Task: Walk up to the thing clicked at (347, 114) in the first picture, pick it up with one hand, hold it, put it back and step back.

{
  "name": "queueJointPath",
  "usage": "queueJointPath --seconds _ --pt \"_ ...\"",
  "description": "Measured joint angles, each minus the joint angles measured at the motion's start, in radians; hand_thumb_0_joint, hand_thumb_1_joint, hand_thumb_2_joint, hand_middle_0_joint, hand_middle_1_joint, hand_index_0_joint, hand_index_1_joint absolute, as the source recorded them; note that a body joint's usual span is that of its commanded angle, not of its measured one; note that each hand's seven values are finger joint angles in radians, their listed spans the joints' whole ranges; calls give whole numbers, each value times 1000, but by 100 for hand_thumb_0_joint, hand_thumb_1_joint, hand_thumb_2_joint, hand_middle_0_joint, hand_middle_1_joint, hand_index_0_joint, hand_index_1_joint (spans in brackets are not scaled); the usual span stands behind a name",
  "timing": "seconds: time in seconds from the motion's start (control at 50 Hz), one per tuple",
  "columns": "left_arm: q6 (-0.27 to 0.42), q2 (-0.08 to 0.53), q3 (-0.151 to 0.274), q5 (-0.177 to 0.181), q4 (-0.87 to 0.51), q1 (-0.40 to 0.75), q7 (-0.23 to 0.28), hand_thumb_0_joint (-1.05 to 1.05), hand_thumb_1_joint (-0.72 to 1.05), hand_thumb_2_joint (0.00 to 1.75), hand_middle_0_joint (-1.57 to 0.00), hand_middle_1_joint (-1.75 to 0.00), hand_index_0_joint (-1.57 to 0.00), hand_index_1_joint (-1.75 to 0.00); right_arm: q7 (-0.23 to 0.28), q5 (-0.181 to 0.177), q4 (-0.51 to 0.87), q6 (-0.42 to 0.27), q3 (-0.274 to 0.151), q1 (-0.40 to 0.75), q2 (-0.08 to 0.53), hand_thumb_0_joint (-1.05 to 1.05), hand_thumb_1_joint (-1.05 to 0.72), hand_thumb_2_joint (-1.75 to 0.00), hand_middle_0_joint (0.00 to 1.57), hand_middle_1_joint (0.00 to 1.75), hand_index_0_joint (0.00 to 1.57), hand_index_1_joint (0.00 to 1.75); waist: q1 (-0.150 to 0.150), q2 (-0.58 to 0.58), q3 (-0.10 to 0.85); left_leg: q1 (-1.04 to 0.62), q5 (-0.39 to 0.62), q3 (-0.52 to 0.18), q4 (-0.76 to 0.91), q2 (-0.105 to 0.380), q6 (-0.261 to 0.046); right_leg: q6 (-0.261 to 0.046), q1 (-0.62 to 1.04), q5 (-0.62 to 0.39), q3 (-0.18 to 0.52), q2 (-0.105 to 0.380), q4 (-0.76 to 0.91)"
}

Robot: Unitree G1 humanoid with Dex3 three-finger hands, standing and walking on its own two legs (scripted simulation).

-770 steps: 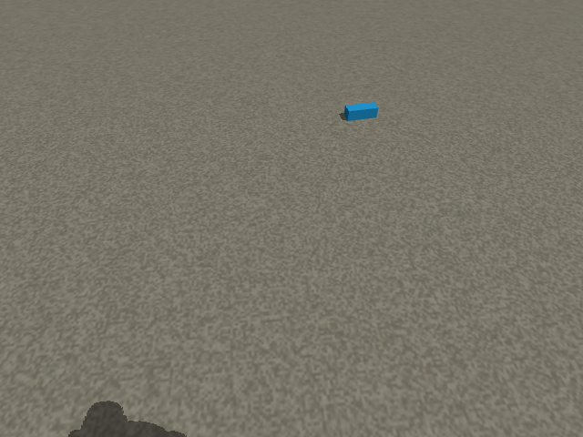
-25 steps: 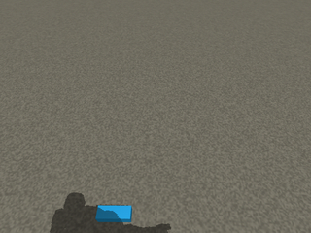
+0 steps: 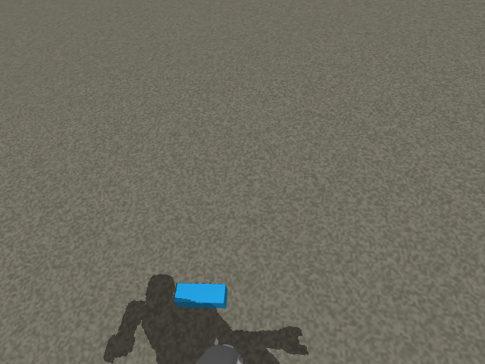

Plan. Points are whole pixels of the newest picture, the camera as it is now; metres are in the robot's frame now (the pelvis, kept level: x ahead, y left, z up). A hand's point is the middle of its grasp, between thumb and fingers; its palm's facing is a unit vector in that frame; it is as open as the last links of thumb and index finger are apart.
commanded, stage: walk up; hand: left
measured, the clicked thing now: (201, 295) +0.47 +0.26 -0.73
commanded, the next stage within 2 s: none
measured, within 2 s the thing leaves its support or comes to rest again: neither
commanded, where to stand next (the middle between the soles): +0.08 +0.03 m, yaw +0 degrees
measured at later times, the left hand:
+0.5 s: hand out of the picture +0.08 +0.32 -0.16, palm faces +0.00 -0.94 -0.34, open 7.4 cm
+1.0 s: hand out of the picture +0.09 +0.29 -0.14, palm faces -0.03 -0.91 -0.42, open 7.4 cm
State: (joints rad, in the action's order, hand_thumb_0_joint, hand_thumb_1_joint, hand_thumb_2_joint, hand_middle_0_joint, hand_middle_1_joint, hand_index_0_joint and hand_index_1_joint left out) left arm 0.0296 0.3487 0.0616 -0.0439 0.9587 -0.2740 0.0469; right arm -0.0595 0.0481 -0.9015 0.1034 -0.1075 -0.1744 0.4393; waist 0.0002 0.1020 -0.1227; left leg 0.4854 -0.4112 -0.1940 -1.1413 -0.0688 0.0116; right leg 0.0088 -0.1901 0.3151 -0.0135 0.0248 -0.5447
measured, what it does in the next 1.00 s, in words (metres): steps on the spot: left foot, then right foot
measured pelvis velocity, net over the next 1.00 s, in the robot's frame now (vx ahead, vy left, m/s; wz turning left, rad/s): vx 0.00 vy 0.02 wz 0.01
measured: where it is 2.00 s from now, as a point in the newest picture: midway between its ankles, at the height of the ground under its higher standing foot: outside the picture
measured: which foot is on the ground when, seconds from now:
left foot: up 0.00-0.16, down 0.18-0.68, up 0.70-0.96, down 0.98-1.00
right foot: down 0.00-0.20, up 0.22-0.64, down 0.66-1.00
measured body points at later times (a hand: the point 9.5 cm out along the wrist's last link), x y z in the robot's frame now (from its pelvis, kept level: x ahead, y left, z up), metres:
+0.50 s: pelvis +0.02 +0.05 +0.00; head +0.05 +0.08 +0.44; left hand +0.08 +0.37 -0.14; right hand +0.12 -0.27 -0.09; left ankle +0.04 +0.17 -0.73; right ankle +0.05 -0.11 -0.67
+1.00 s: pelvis +0.00 +0.02 -0.01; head +0.02 +0.01 +0.43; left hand +0.09 +0.34 -0.11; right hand +0.04 -0.29 -0.15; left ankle -0.01 +0.14 -0.73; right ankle +0.03 -0.11 -0.73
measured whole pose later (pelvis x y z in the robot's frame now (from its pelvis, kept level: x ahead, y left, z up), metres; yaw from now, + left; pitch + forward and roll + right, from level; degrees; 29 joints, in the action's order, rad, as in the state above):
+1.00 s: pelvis +0.00 +0.02 -0.01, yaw +1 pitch -2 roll +0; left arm 0.03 0.38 0.04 -0.03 0.86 -0.21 -0.01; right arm -0.04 0.04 -0.94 0.02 -0.05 -0.27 0.40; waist 0.01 0.03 -0.09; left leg 0.28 -0.45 -0.01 -0.70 -0.01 -0.02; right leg 0.00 -0.34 0.32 0.02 0.04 -0.70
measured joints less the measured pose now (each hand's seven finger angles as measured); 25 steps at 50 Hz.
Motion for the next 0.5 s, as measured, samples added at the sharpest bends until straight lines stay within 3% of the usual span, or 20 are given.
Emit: queueJointPath --seconds 0.08,0.16,0.18,0.2,0.22,0.28,0.32,0.4,0.5 --pt "28 32 16 -5 -50 -40 -22 0 90 90 -20 -30 -21 -30 -20 -10 -36 -10 -3 -66 -3 1 -91 -90 20 30 20 30 -20 -7 26 -71 7 40 158 48 12 -7 34 14 -31 34 17" --pt "26 75 20 -7 -78 -71 -51 0 90 90 -20 -30 -21 -30 -28 -17 -43 -47 9 -81 -16 1 -91 -90 20 30 20 30 -32 -41 33 -157 -30 128 409 86 1 2 51 35 -44 69 5" --pt "18 86 19 -4 -78 -76 -54 0 90 90 -20 -30 -21 -30 -25 -18 -40 -61 11 -79 -20 1 -91 -90 20 30 20 30 -33 -54 35 -189 12 152 493 87 -5 9 43 49 -41 78 -19" --pt "9 97 18 1 -76 -78 -54 0 90 90 -20 -30 -21 -30 -17 -18 -35 -78 12 -73 -27 1 -90 -90 20 30 20 30 -33 -76 30 -213 124 170 549 75 -5 4 25 72 -29 95 -69" --pt "-4 105 17 8 -69 -74 -50 0 90 90 -20 -30 -21 -30 -7 -15 -29 -93 12 -62 -40 1 -90 -90 20 30 20 30 -38 -105 18 -223 158 191 548 59 -7 -10 -3 94 6 105 -144" --pt "-41 100 1 26 -36 -52 -41 1 90 90 -20 -30 -20 -30 10 -24 -8 -120 32 -54 -66 1 -90 -90 20 30 20 30 -20 -125 26 -229 126 194 529 58 -22 -37 -91 189 94 22 -364" --pt "-49 97 -6 33 -31 -39 -43 1 90 90 -20 -30 -20 -30 23 -30 2 -134 52 -55 -83 1 -90 -90 20 30 20 30 -18 -144 31 -253 130 199 558 61 -25 -43 -135 176 120 -16 -440" --pt "-67 86 -6 29 -42 -8 -58 1 91 90 -20 -30 -20 -30 50 -36 18 -159 70 -48 -96 1 -90 -90 20 30 20 30 -19 -173 21 -282 139 214 591 70 -26 -25 -195 141 141 -41 -455" --pt "-101 78 4 27 -80 51 -64 0 91 90 -20 -30 -20 -30 82 -37 45 -150 62 -26 -81 1 -90 -90 21 30 20 30 -18 -183 -30 -262 133 224 563 97 -17 -10 -268 132 166 -70 -535"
